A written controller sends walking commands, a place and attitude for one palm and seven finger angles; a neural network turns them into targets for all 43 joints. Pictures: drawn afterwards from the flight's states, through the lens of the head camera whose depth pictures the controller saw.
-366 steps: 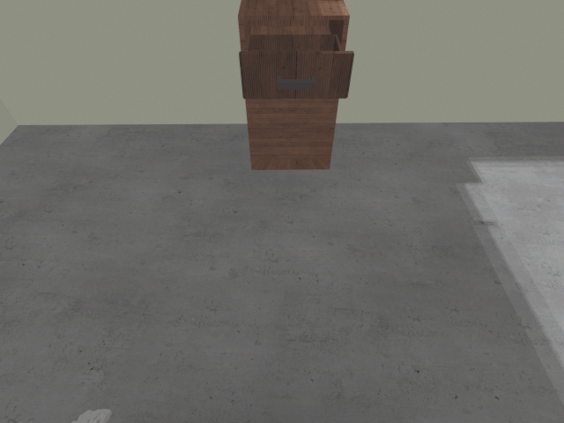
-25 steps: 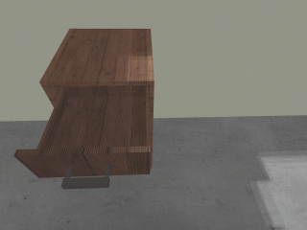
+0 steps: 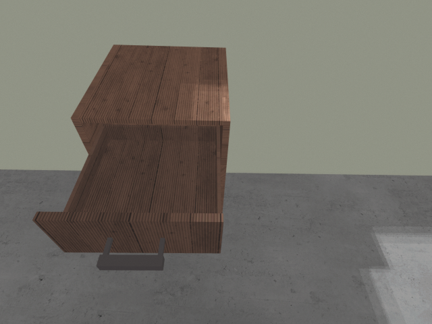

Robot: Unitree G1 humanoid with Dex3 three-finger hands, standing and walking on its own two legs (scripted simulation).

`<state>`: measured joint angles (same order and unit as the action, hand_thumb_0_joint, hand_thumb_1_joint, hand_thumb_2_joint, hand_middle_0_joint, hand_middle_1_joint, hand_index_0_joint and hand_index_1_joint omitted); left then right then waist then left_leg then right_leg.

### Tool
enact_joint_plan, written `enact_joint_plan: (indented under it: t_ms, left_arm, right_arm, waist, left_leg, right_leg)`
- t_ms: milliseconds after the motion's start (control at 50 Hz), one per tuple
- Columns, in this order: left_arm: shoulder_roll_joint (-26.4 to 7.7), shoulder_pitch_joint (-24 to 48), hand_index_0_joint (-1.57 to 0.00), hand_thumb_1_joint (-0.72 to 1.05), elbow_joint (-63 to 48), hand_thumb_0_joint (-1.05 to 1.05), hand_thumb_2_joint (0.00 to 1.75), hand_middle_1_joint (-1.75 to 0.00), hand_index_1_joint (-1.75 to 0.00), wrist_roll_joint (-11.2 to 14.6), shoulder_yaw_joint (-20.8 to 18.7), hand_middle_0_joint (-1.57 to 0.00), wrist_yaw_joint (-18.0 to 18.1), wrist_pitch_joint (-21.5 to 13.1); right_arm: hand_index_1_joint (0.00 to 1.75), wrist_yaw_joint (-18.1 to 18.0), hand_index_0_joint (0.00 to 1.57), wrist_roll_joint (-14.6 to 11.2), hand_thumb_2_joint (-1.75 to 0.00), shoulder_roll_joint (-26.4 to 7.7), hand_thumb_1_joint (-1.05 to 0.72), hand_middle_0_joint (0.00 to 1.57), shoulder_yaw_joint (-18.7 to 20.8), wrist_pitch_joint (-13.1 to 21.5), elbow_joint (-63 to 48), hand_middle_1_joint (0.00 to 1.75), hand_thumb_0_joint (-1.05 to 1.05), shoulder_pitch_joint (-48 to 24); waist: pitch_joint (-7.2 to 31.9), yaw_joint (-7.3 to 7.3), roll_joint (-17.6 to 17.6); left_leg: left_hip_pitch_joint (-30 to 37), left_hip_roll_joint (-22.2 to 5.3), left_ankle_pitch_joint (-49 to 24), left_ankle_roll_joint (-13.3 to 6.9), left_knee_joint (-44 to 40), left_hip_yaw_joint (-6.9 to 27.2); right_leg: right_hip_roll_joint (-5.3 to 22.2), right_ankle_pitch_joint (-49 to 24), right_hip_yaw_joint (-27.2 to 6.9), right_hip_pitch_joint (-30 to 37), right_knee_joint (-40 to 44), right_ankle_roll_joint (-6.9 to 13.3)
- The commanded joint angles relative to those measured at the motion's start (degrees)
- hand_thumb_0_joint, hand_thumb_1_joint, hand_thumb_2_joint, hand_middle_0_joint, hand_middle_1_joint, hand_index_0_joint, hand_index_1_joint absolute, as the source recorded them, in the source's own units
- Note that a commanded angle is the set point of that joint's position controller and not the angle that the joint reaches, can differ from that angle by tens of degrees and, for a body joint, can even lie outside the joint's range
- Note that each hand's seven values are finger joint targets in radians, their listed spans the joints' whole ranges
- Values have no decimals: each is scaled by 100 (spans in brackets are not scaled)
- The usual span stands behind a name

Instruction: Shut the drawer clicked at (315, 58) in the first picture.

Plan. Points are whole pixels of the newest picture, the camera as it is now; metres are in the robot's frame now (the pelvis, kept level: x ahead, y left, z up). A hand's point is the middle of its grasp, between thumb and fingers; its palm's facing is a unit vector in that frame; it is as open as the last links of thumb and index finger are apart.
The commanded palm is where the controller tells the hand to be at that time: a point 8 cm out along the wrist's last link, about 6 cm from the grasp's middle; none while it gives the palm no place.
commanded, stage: raise the hand and make a fist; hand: left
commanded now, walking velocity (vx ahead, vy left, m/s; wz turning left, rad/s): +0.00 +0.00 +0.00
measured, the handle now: (133, 252) +0.27 +0.21 -0.09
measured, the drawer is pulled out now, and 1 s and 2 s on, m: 0.30 0.27 0.27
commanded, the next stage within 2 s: bring the fist close to the handle in 1.82 s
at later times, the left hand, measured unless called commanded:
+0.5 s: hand out of the picture +0.11 +0.15 -0.03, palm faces +0.19 -0.98 -0.07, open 5.1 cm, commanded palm +0.08 +0.20 -0.04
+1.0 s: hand out of the picture +0.11 +0.15 -0.02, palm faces +0.10 -0.99 -0.04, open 3.2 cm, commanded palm +0.06 +0.20 -0.01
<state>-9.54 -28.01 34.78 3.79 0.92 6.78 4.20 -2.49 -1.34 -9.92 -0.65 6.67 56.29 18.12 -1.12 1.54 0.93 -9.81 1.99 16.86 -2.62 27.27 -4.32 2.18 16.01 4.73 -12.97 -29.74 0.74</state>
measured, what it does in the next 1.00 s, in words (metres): lowers itself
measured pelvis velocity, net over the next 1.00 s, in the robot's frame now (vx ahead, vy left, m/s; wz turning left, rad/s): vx -0.04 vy -0.03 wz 0.03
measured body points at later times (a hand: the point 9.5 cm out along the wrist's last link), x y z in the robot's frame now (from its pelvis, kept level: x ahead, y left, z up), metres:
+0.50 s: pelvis -0.05 -0.05 -0.10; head +0.00 -0.04 +0.35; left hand +0.09 +0.20 -0.03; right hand +0.20 -0.25 -0.14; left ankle -0.02 +0.08 -0.74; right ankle +0.00 -0.11 -0.74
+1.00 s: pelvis -0.04 -0.03 -0.08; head +0.01 -0.03 +0.37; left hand +0.09 +0.20 -0.01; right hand +0.16 -0.27 -0.14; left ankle -0.02 +0.08 -0.74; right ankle +0.00 -0.11 -0.74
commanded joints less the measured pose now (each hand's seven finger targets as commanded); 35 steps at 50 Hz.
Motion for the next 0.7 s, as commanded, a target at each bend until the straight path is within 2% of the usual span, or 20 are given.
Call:
enact_joint_plan:
  t_ms: [0,20,40,80,100,120,140,160,180,200,220,260,280,320,360,400,460,520,560,680]
  left_arm:
    - [663,738,-30,90,-4299,0,90,-41,-41,486,776,-30,117,-836]
    - [363,779,-32,90,-4276,0,90,-43,-43,374,554,-32,81,-1096]
    - [421,496,-34,90,-3951,0,90,-45,-45,330,419,-34,-2,-1378]
    - [846,-977,-38,90,-3196,0,90,-50,-50,428,417,-38,-459,-2075]
    - [892,-1408,-40,90,-3113,0,90,-52,-52,561,286,-40,-723,-2468]
    - [930,-1230,-42,90,-3442,0,90,-54,-54,653,346,-42,-996,-2958]
    - [548,-1309,-44,90,-3571,0,90,-56,-56,699,-96,-44,-1209,-3433]
    - [128,-1345,-46,90,-3681,0,90,-58,-58,639,-462,-46,-1377,-3878]
    - [-146,-1033,-48,90,-4191,0,90,-60,-60,555,-619,-48,-1521,-4344]
    - [-400,-1290,-50,90,-4112,0,90,-62,-62,489,-954,-50,-1536,-4547]
    - [-448,-1404,-52,90,-4144,0,90,-65,-65,479,-1077,-52,-1512,-4522]
    - [-462,-960,-56,90,-4574,0,90,-69,-69,600,-1060,-56,-1446,-4274]
    - [-390,-849,-58,90,-4963,0,90,-71,-71,669,-942,-58,-1406,-4139]
    - [-461,-753,-62,90,-5480,0,90,-75,-75,800,-1005,-62,-1342,-3930]
    - [-462,-433,-66,90,-5863,0,90,-80,-80,876,-910,-66,-1434,-3937]
    - [-412,-472,-70,90,-5930,0,90,-84,-84,952,-731,-70,-1650,-3924]
    - [-448,-347,-76,90,-5384,0,90,-91,-91,1040,-709,-76,-2037,-3726]
    - [-683,-535,-82,90,-5080,0,90,-97,-97,1212,-1055,-82,-2272,-3404]
    - [-865,-940,-86,90,-4890,0,90,-101,-101,1240,-1446,-86,-2231,-3158]
    - [-722,-1174,-98,90,-5290,0,90,-114,-114,1291,-1559,-98,-1924,-3167]
  right_arm:
    - [30,-134,20,-132,-90,-1032,-90,20,235,1244,-1714,30,0,-541]
    - [30,-105,20,4,-90,-1187,-90,20,274,1326,-1852,30,0,-561]
    - [30,-71,20,111,-90,-1194,-90,20,336,1351,-2038,30,0,-584]
    - [30,91,20,135,-90,-1100,-90,20,442,1360,-2392,30,0,-800]
    - [30,162,20,138,-90,-1074,-90,20,491,1351,-2562,30,0,-958]
    - [30,220,20,154,-90,-1074,-90,20,513,1357,-2725,30,0,-1044]
    - [30,261,20,163,-90,-1044,-90,20,585,1345,-2809,30,0,-1088]
    - [30,339,20,161,-90,-1009,-90,20,618,1321,-2821,30,0,-1131]
    - [30,403,20,211,-90,-980,-90,20,637,1290,-2972,30,0,-1241]
    - [30,420,20,208,-90,-911,-90,20,672,1224,-3103,30,0,-1329]
    - [30,399,20,174,-90,-898,-90,20,658,1117,-3271,30,0,-1426]
    - [30,315,20,59,-90,-861,-90,20,628,938,-3516,30,0,-1495]
    - [30,251,20,34,-90,-877,-90,20,599,865,-3728,30,0,-1501]
    - [30,152,20,0,-90,-816,-90,20,550,760,-3787,30,0,-1221]
    - [30,31,20,-39,-90,-810,-90,20,508,763,-3791,30,0,-1147]
    - [30,-36,20,-33,-90,-812,-90,20,475,831,-3719,30,0,-1029]
    - [30,-114,20,-72,-90,-849,-90,20,422,948,-3499,30,0,-967]
    - [30,-167,20,-123,-90,-837,-90,20,406,1008,-3474,30,0,-1079]
    - [30,-191,20,-144,-90,-798,-90,20,431,959,-3464,30,0,-1197]
    - [30,-185,20,-122,-90,-655,-90,20,445,913,-3445,30,0,-1141]
  waist:
    - [129,-393,-595]
    - [163,-500,-14]
    - [135,-530,770]
    - [365,-166,1529]
    - [462,-12,1640]
    - [664,-25,1467]
    - [924,83,1088]
    - [1006,199,278]
    - [1434,214,-304]
    - [1526,299,-344]
    - [1581,346,-314]
    - [1574,240,-124]
    - [1623,199,-296]
    - [1862,75,-473]
    - [1801,-153,-115]
    - [1860,-262,-209]
    - [1643,-450,77]
    - [1690,-292,268]
    - [1827,-58,234]
    - [1888,22,229]
  left_leg:
    - [-416,-485,-1473,342,-260,874]
    - [-814,-362,-896,290,87,936]
    - [-1257,-306,-628,256,435,952]
    - [-1865,-270,-508,291,1031,786]
    - [-2345,-247,-322,300,1353,706]
    - [-2671,-200,-128,300,1660,628]
    - [-2943,-179,-55,330,1938,547]
    - [-3126,-150,-82,389,2165,483]
    - [-3248,-125,-136,390,2430,442]
    - [-3475,-126,-39,351,2586,400]
    - [-3700,-112,183,306,2646,367]
    - [-4017,-40,770,227,2830,331]
    - [-3998,-39,849,191,2869,359]
    - [-3900,-64,666,124,3013,415]
    - [-4004,-134,809,68,3200,487]
    - [-4013,-166,545,41,3367,501]
    - [-4175,-199,511,47,3505,570]
    - [-4434,-159,676,72,3492,593]
    - [-4332,-145,560,83,3360,597]
    - [-4116,-147,275,106,3089,594]
  right_leg:
    - [-129,154,125,-936,-353,54]
    - [-178,36,165,-1095,-231,64]
    - [-206,70,247,-1374,-326,63]
    - [-266,317,325,-1771,-825,75]
    - [-268,402,304,-2000,-1161,81]
    - [-238,462,218,-2194,-1462,79]
    - [-231,493,128,-2318,-1755,118]
    - [-218,398,51,-2516,-2084,190]
    - [-202,357,-22,-2679,-2418,238]
    - [-209,460,-107,-2767,-2591,273]
    - [-210,630,-188,-2791,-2667,282]
    - [-117,1355,-683,-2729,-2330,237]
    - [-113,1527,-773,-2721,-2270,232]
    - [-91,1324,-899,-2534,-2149,200]
    - [-95,1694,-1023,-2694,-1961,130]
    - [-72,1249,-1050,-2595,-1961,89]
    - [-49,1077,-1094,-2624,-1860,-9]
    - [90,1382,-1284,-2280,-1701,-98]
    - [104,1308,-1244,-2024,-1684,-90]
    - [157,708,-1132,-1709,-1698,-140]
